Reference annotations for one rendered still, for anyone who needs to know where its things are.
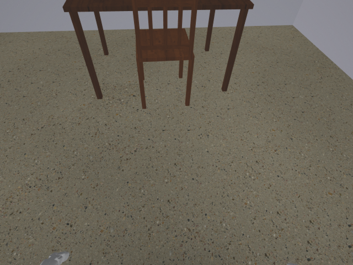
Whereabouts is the robot left hand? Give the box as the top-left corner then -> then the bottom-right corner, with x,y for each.
40,251 -> 69,265

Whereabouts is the chair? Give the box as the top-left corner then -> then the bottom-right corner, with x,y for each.
131,0 -> 198,109

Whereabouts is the table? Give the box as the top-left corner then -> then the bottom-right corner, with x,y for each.
63,0 -> 254,99

